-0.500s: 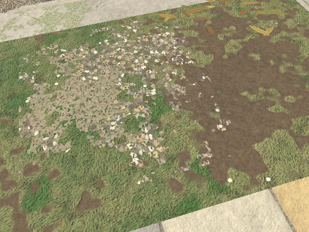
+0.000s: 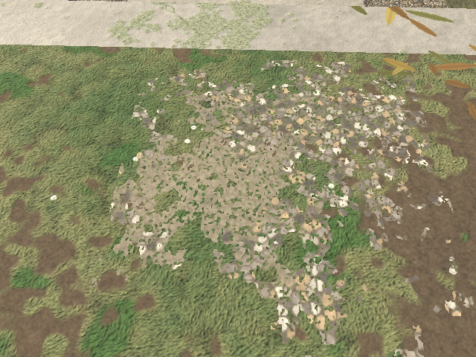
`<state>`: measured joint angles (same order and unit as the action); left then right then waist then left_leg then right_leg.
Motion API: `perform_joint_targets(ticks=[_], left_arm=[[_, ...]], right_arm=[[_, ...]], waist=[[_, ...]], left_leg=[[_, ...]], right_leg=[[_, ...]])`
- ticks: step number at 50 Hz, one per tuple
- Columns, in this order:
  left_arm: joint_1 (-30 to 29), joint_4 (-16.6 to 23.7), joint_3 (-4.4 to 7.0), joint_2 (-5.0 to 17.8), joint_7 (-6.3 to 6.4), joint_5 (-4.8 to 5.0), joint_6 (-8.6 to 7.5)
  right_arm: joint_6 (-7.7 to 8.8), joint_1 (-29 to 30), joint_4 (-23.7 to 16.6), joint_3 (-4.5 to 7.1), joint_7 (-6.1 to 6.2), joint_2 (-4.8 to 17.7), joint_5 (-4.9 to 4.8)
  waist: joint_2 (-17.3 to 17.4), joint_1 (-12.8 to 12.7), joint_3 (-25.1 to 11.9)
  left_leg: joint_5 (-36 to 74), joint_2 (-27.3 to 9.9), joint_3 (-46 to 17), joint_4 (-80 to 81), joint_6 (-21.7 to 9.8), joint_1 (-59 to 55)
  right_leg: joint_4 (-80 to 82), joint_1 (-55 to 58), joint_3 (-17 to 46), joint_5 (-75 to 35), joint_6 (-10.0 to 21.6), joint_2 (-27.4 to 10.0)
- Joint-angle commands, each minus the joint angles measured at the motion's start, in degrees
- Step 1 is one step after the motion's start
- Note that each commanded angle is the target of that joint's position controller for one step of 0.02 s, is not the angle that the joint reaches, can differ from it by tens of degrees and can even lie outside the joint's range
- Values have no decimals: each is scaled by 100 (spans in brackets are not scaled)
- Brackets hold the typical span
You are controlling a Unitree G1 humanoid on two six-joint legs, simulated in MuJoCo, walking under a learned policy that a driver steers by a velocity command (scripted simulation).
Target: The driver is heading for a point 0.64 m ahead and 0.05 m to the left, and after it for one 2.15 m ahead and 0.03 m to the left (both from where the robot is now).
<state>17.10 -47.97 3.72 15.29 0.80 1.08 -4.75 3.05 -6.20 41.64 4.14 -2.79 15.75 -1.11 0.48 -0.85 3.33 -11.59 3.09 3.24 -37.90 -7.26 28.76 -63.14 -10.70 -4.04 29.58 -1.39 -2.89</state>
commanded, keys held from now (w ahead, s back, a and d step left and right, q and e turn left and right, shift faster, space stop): w+q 0.42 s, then w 0.32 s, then e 0.26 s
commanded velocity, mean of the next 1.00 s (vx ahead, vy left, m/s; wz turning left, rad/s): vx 0.45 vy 0.00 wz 0.30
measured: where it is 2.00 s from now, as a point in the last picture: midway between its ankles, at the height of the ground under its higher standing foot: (222, 316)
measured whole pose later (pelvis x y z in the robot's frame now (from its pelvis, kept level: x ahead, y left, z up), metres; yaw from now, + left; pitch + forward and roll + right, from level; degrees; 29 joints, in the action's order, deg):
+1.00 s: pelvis +0.49 +0.09 +0.02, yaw +16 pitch +3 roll -1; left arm 18.3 -47.7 2.9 17.1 0.7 1.3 -1.8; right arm 3.0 -3.6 36.1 1.8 -0.6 13.6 0.9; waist -1.2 -3.1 2.1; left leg -7.9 -1.6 2.6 -29.8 -1.2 24.6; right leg -63.5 -24.1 2.8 32.0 -3.3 -0.7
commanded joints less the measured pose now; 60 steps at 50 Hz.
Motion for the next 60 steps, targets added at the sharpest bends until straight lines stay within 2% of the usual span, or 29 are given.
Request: perform_joint_targets(ticks=[1,2,3,7,11,15,18,20,21,22,23,24,25,26,27,29,34,37,40,43,44,45,46,47,48,49,51,54,60], left_arm=[[-632,923,55,705,-59,124,-479],[-635,853,94,734,-7,-47,-457],[-502,836,144,795,-1,-124,-384],[-627,994,97,524,12,-214,-153],[-1535,1226,-19,298,-36,-194,-163],[-2078,1408,13,461,-153,-76,-245],[-1907,1416,117,687,-209,-56,-339],[-1009,1216,250,891,-165,-105,-401],[-138,1152,339,1203,-111,-205,-409],[462,910,443,1609,-134,-276,-340],[482,915,342,1115,-175,-127,-314],[267,942,240,749,-161,-96,-277],[-13,959,182,651,-164,-141,-225],[-188,911,141,557,-172,-162,-196],[-271,881,99,487,-170,-197,-201],[-274,776,90,460,-188,-145,-229],[-132,532,184,883,-155,-49,-195],[96,385,189,1008,-156,11,-126],[394,187,170,1042,-143,46,8],[241,188,144,1019,-78,75,88],[201,284,62,798,-68,-16,49],[549,399,-120,278,-72,-185,-8],[1168,311,-124,404,-57,-50,6],[899,273,44,923,-37,78,90],[488,379,70,914,-6,96,183],[375,362,84,825,40,34,306],[508,365,108,655,120,-13,570],[363,556,130,514,153,-44,705],[-425,1020,118,526,-49,-64,756]], right_arm=[[114,-1263,-109,270,72,876,-15],[117,-837,-212,210,79,674,-20],[119,-623,-330,155,104,538,43],[151,-745,-355,215,219,796,34],[70,-1089,-274,240,329,884,-33],[-4,-1442,-183,236,355,891,-64],[-50,-1403,-208,246,391,888,-49],[-54,-1180,-327,183,381,692,-23],[-25,-1106,-469,60,350,377,61],[27,-1992,-569,-55,355,24,-82],[41,-2089,-404,1,366,529,-139],[21,-1527,-413,82,359,836,-107],[10,-1140,-500,74,363,798,-24],[36,-855,-597,76,343,714,51],[40,-841,-630,76,306,618,35],[18,-954,-600,29,265,406,-2],[75,-238,-766,-133,206,143,74],[123,264,-847,-152,151,160,29],[199,620,-1014,-103,107,254,50],[271,-221,-757,69,125,565,179],[274,-780,-670,172,190,907,274],[186,-1320,-706,225,284,1285,452],[63,-1436,-706,211,273,1239,344],[-15,-1254,-701,160,255,972,239],[-33,-907,-693,86,261,751,165],[-34,-565,-655,23,253,566,144],[-16,-16,-611,30,240,540,242],[43,243,-520,81,310,604,293],[-113,172,-277,190,451,895,165]], waist=[[73,554,-1240],[-104,293,-905],[-51,91,-798],[30,-35,-542],[343,322,-422],[518,549,-414],[690,368,-446],[715,-138,-862],[213,-529,-1637],[-1730,-192,-2400],[-1516,-284,-2130],[-886,-434,-1345],[-441,-353,-884],[-333,-258,-516],[-459,-101,-412],[-639,35,-416],[-478,-99,-337],[-512,-296,-269],[-585,-337,-195],[-565,212,-745],[-330,455,-1248],[917,527,-2078],[1640,461,-2949],[1025,511,-2527],[804,392,-1845],[592,226,-1411],[768,-121,-967],[773,-222,-826],[653,16,-861]], left_leg=[[220,-1825,-3561,2088,-1323,-3925],[823,-1582,-2983,2125,-1155,-3061],[1251,-1415,-2646,2258,-1104,-2509],[2169,-1117,-1991,2497,-1062,-1575],[1665,-687,-1607,2319,-650,-1332],[1003,-882,-2146,1982,-525,-1712],[914,-1089,-2707,1506,-401,-2169],[1440,-753,-2595,655,-145,-1980],[858,-421,-2152,-848,76,-1300],[-1835,379,-1412,-2708,476,748],[-2119,-12,-1531,-3566,543,1540],[-1570,-199,-1480,-3817,581,1739],[-1172,-377,-1256,-3733,604,1592],[-923,-506,-1214,-3438,605,1494],[-779,-649,-1180,-3194,587,1234],[-741,-730,-981,-2716,603,961],[282,-881,-609,-993,702,816],[926,-722,-413,-82,717,409],[945,-459,-370,532,650,88],[1722,-238,-290,1351,379,-1502],[3235,-828,-715,1187,164,-2676],[5445,-2439,-2110,667,-518,-4598],[5337,-3139,-3084,802,-1158,-4867],[4383,-2784,-2693,1055,-1041,-4258],[3698,-2494,-2168,1237,-832,-3678],[3190,-2267,-1781,1497,-704,-2947],[2536,-1990,-1130,2053,-610,-1572],[2165,-2019,-613,2362,-681,-1171],[1358,-2206,-185,2341,-606,-1493]], right_leg=[[-1381,-3640,1002,-629,269,-83],[-897,-3225,951,-875,230,-262],[-630,-2802,982,-1052,189,-383],[458,-2502,733,-1598,-129,-331],[2329,-2170,610,-3102,-216,44],[3226,-1916,709,-3323,-149,295],[3561,-1619,826,-2703,72,334],[3879,-263,764,-2719,381,238],[3748,1212,1598,-2484,771,-678],[4137,3156,4188,-1389,1742,-1953],[4491,3072,5000,-123,1756,-2108],[4593,2382,4162,-100,1513,-1840],[4658,1647,3423,-752,1368,-1580],[4787,1038,2928,-1409,1353,-1352],[4917,655,2535,-1821,1310,-1169],[5125,363,2071,-2290,1364,-995],[5413,229,1299,-3062,1433,-950],[5365,230,962,-3039,1290,-852],[4867,491,1089,-4046,1134,-916],[3744,410,1038,-4772,718,-589],[2832,-175,842,-3935,429,-223],[907,-1879,507,-840,3,358],[-318,-2357,978,1217,-111,478],[-846,-2635,1116,964,-174,252],[-891,-2967,907,660,-191,85],[-720,-2866,833,330,-251,-80],[-504,-2054,679,-257,-364,-147],[-30,-1845,587,-835,-364,-175],[1448,-1432,371,-1373,-121,-227]])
